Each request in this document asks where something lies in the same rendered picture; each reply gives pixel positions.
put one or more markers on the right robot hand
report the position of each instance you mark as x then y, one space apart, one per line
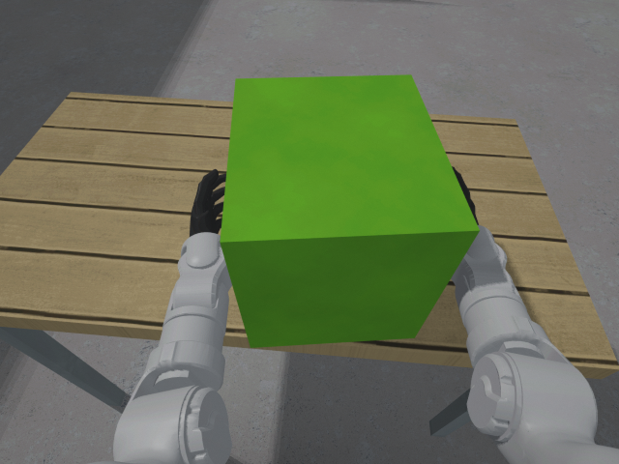
466 193

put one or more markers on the left robot hand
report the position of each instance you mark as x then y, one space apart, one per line
204 210

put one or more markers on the right robot forearm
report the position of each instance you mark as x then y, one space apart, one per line
491 309

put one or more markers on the robot left upper arm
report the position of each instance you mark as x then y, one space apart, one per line
182 426

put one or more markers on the robot right upper arm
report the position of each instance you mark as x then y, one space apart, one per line
536 411

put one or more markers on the table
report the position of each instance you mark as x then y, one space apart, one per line
95 209

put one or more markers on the left robot forearm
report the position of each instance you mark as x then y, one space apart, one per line
190 348

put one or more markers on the carton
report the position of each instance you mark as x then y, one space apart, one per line
343 219

